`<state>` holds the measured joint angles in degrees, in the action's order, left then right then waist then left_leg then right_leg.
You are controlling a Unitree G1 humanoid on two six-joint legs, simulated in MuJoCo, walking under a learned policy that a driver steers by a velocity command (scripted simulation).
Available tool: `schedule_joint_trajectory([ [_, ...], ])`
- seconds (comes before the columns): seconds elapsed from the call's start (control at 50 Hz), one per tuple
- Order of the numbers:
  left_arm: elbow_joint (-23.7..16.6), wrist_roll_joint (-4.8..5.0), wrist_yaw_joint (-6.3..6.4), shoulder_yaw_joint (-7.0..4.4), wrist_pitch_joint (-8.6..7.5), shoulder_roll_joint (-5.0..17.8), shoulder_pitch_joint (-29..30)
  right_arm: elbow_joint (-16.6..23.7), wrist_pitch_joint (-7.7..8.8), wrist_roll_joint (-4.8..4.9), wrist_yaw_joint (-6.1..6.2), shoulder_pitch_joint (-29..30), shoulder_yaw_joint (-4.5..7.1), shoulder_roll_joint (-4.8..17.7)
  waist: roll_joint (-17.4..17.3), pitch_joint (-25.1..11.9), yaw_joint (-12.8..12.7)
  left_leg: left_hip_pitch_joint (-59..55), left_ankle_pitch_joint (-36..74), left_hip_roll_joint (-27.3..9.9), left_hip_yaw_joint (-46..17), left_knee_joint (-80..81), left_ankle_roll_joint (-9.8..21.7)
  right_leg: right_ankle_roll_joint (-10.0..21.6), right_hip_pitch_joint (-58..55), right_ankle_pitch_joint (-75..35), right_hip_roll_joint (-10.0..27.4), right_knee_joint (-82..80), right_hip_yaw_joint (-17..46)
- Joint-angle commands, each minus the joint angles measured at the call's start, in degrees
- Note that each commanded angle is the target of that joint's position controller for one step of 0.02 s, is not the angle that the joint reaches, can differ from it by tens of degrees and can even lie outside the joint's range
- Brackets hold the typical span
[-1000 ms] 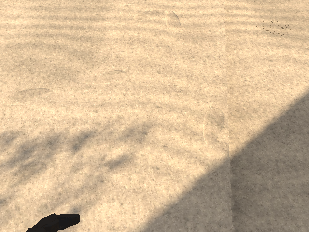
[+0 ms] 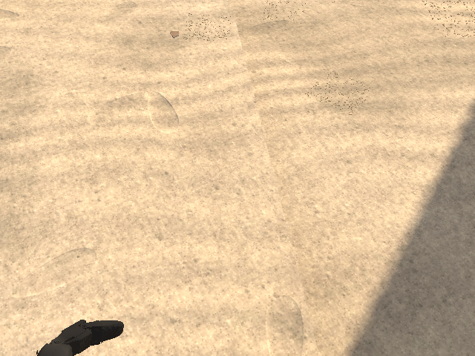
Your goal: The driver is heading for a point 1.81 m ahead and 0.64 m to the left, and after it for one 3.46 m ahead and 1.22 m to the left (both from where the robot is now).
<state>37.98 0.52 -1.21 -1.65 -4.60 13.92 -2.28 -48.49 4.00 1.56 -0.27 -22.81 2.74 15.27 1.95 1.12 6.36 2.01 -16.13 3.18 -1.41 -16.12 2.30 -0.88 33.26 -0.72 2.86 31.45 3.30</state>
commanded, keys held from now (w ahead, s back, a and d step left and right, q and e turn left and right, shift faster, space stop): w+q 0.84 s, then w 0.16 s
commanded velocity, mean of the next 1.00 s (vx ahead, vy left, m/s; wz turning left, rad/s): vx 0.50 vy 0.00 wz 0.49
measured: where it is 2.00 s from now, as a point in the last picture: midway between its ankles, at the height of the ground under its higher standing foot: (85, 209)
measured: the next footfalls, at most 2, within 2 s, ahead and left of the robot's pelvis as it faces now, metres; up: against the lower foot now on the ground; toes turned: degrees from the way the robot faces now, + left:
right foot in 0.08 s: +0.21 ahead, -0.13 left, +0.00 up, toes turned +4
left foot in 0.60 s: +0.42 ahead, +0.19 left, +0.00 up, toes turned +23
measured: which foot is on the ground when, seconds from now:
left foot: down 0.00-0.08, up 0.10-0.58, down 0.60-1.00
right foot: up 0.00-0.06, down 0.08-0.60, up 0.62-1.00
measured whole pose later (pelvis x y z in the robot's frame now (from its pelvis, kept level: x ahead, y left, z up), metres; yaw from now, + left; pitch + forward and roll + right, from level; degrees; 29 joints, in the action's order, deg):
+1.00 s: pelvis +0.49 +0.13 +0.00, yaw +32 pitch +2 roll +0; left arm 40.7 0.0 -1.5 -2.1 -5.5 15.8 -2.0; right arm -41.9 2.8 1.0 0.5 -19.8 3.4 16.2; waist 2.6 1.3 4.6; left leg 4.9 -16.7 6.0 -7.4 -20.5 4.4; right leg -2.5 34.4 -4.0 2.8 31.9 3.8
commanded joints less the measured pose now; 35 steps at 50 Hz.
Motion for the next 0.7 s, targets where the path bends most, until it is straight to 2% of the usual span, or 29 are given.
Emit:
schedule_joint_trajectory([
  [0.02,-4.9,0.29,-0.47,-1.96,-1.86,6.0,3.2,2.6,-0.25,0.23,0.85,0.5,2.71,10.9,-7.0,0.6,-3.6,1.9,18.2,-15.7,-12.7,0.3,8.2,1.0,-6.4,2.3,-1.9,-4.2,-0.5],
  [0.04,-4.0,0.22,-0.36,-2.5,-2.11,6.9,0.0,2.7,-0.5,0.18,0.97,1.4,2.75,11.0,-7.2,-0.8,-5.8,2.5,21.4,-15.0,-12.5,-2.9,7.3,2.0,-11.7,2.9,-2.4,-6.3,-1.3],
  [0.06,-2.2,-0.1,0.1,-3.62,-2.25,8.9,-6.3,2.8,-0.51,-0.07,0.96,1.6,2.32,9.9,-6.5,-4.8,-8.9,4.7,26.0,-12.1,-10.8,-9.8,5.9,3.6,-21.9,3.1,-2.3,-7.5,-1.8],
  [0.08,-0.9,-1.08,0.71,-4.71,-2.32,12.3,-15.9,4.3,-0.26,-0.98,0.79,3.1,1.16,7.0,-3.4,-12.7,-13.5,13.2,18.7,-8.7,-8.7,-24.2,3.7,7.2,-37.4,2.2,5.8,-4.8,5.1],
  [0.1,0.1,-1.77,0.95,-5.89,-1.52,17.2,-21.0,5.9,0.65,-0.59,0.82,-3.7,-0.58,1.2,11.0,-21.5,-11.7,33.8,-7.4,-0.9,-2.0,-43.9,-0.3,15.6,-57.6,8.0,20.3,-6.5,26.8],
  [0.12,0.6,-1.15,0.78,-4.88,-1.06,12.5,-22.3,5.3,1.1,0.56,0.71,-3.2,0.24,5.4,11.9,-22.2,-12.8,41.2,-17.5,-2.5,-6.2,-53.3,-0.9,17.4,-56.3,18.8,21.6,-11.4,36.5],
  [0.14,0.5,-0.69,0.84,-3.8,-0.98,9.4,-18.9,6.0,0.95,1.28,0.67,1.1,1.49,9.1,7.3,-13.3,-12.7,44.1,-13.0,-4.9,-6.7,-56.3,-0.9,15.1,-48.9,21.0,19.7,-13.3,29.0],
  [0.16,0.4,-0.69,0.77,-3.15,-0.96,7.6,-15.3,6.5,0.61,0.84,0.74,4.0,1.6,8.7,4.3,-8.6,-11.2,43.1,-8.6,-7.0,-5.3,-55.9,-1.1,13.4,-41.5,18.2,17.3,-14.8,22.2],
  [0.18,0.7,-0.76,0.52,-2.61,-1.06,5.9,-12.3,7.0,0.17,0.27,0.71,5.5,1.73,7.9,3.5,-4.8,-9.6,41.8,-5.5,-8.4,-4.7,-53.9,-1.4,12.6,-35.2,14.9,14.9,-17.1,17.2],
  [0.2,1.0,-1.08,0.34,-2.28,-1.4,4.8,-10.2,6.9,-0.53,0.17,0.6,5.1,1.97,7.1,4.6,-2.8,-7.7,39.1,-3.2,-9.8,-4.9,-52.2,-1.5,11.8,-30.2,12.2,13.1,-19.3,12.9],
  [0.24,1.8,-1.14,0.21,-2.76,-2.08,5.3,-8.5,7.0,-1.68,0.37,0.3,4.3,1.7,4.8,4.9,-1.4,-6.1,36.2,-0.3,-10.6,-4.1,-51.3,-2.1,12.1,-25.1,7.9,12.3,-22.6,7.3],
  [0.28,2.8,-1.36,0.35,-3.32,-2.58,6.7,-8.4,8.1,-2.33,0.09,0.36,6.0,1.72,4.4,3.0,-0.4,-5.6,37.7,3.6,-10.9,-4.5,-49.1,-2.8,12.7,-24.1,4.0,12.6,-24.2,3.0],
  [0.34,4.4,-1.36,0.79,-3.81,-2.47,8.2,-9.4,9.5,-2.36,-0.23,-0.19,9.8,1.44,3.9,1.6,0.5,-6.4,38.8,11.7,-11.0,-4.1,-40.5,-3.0,12.2,-25.7,0.2,11.9,-24.7,-3.1],
  [0.4,5.7,-0.92,1.21,-4.23,-1.96,10.1,-11.0,11.2,-1.89,-0.35,-1.36,15.8,0.82,2.9,0.7,1.8,-8.6,36.7,17.5,-10.3,-1.1,-31.0,-2.3,11.0,-26.9,-1.0,11.5,-24.6,-8.0],
  [0.48,7.8,0.07,1.33,-4.89,-0.6,12.3,-14.1,14.2,-2.05,-0.28,-2.55,22.1,0.59,3.2,0.4,4.0,-10.6,37.7,14.2,-9.6,1.5,-23.3,-0.4,9.6,-33.9,-1.6,13.7,-22.7,-10.5],
  [0.52,8.4,0.6,1.37,-5.25,0.28,13.4,-14.5,15.4,-2.2,-0.41,-2.96,22.9,0.96,4.2,1.2,3.7,-10.0,35.9,9.0,-8.0,3.8,-21.3,1.3,8.4,-37.0,-9.5,14.5,-19.0,-12.0],
  [0.54,8.4,0.82,1.52,-5.53,0.71,14.4,-14.0,15.6,-2.32,-0.5,-3.07,21.5,1.43,5.1,2.2,2.3,-8.7,32.8,6.2,-6.2,5.4,-20.6,2.4,7.6,-37.9,-19.3,14.4,-15.1,-13.1],
  [0.56,8.4,1.07,1.77,-5.71,1.19,15.1,-13.6,14.9,-2.49,-0.57,-3.05,17.7,2.32,6.6,3.1,-0.6,-6.2,26.7,4.2,-3.7,7.3,-19.9,3.7,6.8,-38.0,-29.5,13.7,-8.4,-14.4],
  [0.58,8.1,1.19,2.01,-5.53,1.76,14.9,-12.7,12.6,-2.54,-0.42,-2.73,9.2,3.92,9.0,2.0,-5.1,-1.4,15.2,7.0,-0.5,8.7,-16.3,5.5,5.1,-35.2,-34.1,11.6,2.9,-16.4],
  [0.6,7.5,0.2,2.33,-4.74,1.67,13.0,-13.8,9.7,-2.97,-0.17,-1.71,-1.2,6.11,13.5,-1.9,-10.7,2.8,-2.8,9.6,-2.4,2.4,-15.8,8.1,2.3,-22.9,-23.1,9.4,19.0,-16.7],
  [0.62,3.8,-2.43,1.61,-1.92,0.36,4.4,-18.7,9.9,-2.81,0.45,-1.0,-0.5,7.25,21.2,-19.1,-14.6,-3.7,-22.5,3.8,-18.2,-29.3,-11.5,18.6,-2.0,4.8,29.1,-1.5,40.5,-14.1],
  [0.64,3.2,-0.47,0.97,-1.93,-1.93,7.4,-13.8,12.2,-1.92,-0.02,-1.36,-2.3,5.85,17.3,-13.2,-23.7,0.2,-26.4,-4.6,-22.8,-46.3,-1.7,22.3,-1.5,11.7,35.3,-4.2,48.4,0.2],
  [0.66,1.4,1.94,0.56,-2.87,-3.1,10.9,-7.8,11.5,-1.1,-0.67,-1.57,-0.7,4.78,13.6,-8.9,-15.8,1.3,-22.3,-1.2,-21.2,-38.3,-0.6,19.0,-0.1,16.9,29.8,-1.4,48.2,1.2],
  [0.68,1.1,1.5,0.81,-2.43,-3.76,10.0,-6.9,11.6,-0.71,-0.4,-1.39,2.2,4.31,11.9,-5.7,-11.3,-0.8,-14.5,3.0,-18.9,-31.3,-1.0,17.1,0.8,15.3,24.7,1.0,43.9,1.0],
  [0.7,1.7,-0.03,1.29,-2.63,-3.8,10.2,-7.1,12.3,-0.72,-0.39,-1.18,6.4,3.67,10.0,-3.3,-7.8,-3.4,-6.2,8.7,-16.7,-25.8,-0.8,15.6,0.5,11.3,21.6,2.8,39.1,1.1],
])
